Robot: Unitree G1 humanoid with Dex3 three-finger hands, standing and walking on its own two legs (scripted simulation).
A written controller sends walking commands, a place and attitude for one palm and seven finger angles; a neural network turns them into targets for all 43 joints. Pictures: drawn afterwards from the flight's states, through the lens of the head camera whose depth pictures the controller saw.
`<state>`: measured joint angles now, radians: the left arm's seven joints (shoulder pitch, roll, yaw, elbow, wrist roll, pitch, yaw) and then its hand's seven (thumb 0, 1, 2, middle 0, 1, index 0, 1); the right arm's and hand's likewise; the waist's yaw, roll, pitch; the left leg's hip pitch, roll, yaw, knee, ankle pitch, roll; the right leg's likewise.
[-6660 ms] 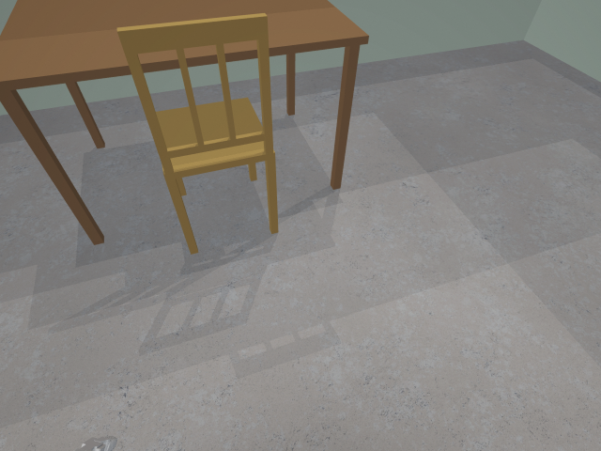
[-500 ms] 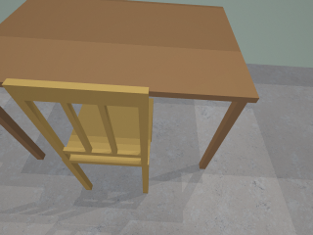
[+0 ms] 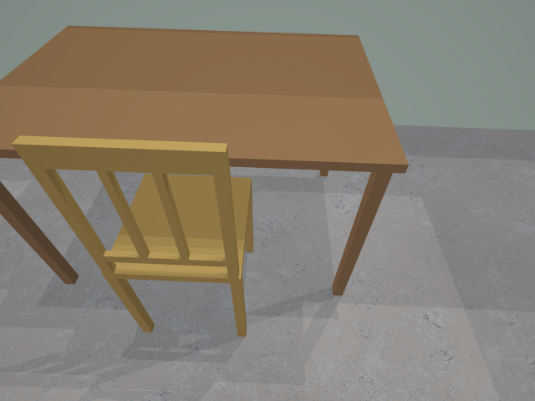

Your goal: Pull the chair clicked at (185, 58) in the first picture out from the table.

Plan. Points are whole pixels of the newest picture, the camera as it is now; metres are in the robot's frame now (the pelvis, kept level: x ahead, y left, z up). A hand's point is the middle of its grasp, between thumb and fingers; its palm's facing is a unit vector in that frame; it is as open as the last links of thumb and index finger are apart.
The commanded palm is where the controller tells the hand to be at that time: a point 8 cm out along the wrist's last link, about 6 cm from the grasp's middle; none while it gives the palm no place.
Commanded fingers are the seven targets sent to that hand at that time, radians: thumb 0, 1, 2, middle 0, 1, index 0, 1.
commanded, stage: come to a stop and stand still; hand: left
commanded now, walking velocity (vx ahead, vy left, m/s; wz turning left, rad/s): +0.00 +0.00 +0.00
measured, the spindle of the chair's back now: (127, 217) +0.49 +0.35 -0.09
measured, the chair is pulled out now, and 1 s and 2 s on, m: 0.00 0.00 0.00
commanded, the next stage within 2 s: look again from close up in 0.42 s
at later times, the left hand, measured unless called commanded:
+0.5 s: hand out of the picture -0.04 +0.16 -0.18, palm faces +0.06 -0.99 -0.15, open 7.4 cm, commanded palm none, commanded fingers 0.00 0.90 0.90 -0.20 -0.30 -0.20 -0.30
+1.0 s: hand out of the picture +0.02 +0.24 -0.18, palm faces +0.04 -0.98 -0.22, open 7.4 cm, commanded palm none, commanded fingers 0.00 0.90 0.90 -0.20 -0.30 -0.20 -0.30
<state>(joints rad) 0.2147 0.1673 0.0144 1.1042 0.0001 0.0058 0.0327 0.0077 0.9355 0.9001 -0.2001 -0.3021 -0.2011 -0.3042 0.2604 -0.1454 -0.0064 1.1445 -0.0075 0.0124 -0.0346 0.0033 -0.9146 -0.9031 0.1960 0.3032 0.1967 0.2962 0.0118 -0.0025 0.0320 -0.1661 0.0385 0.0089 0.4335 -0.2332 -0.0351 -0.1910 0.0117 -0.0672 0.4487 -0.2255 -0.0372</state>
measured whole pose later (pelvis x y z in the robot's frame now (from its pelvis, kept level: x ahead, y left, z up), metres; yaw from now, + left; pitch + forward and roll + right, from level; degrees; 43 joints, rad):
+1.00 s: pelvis -0.01 +0.05 +0.00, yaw +0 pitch -2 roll +0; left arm 0.29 0.20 0.00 1.05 0.01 -0.01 0.04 0.00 0.91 0.90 -0.20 -0.30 -0.20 -0.30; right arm 0.28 -0.17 0.02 1.05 -0.01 -0.02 -0.02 0.01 -0.92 -0.90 0.20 0.30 0.20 0.30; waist 0.00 -0.02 0.00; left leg -0.20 -0.02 0.04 0.49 -0.25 0.04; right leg -0.20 -0.05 -0.04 0.47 -0.22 0.03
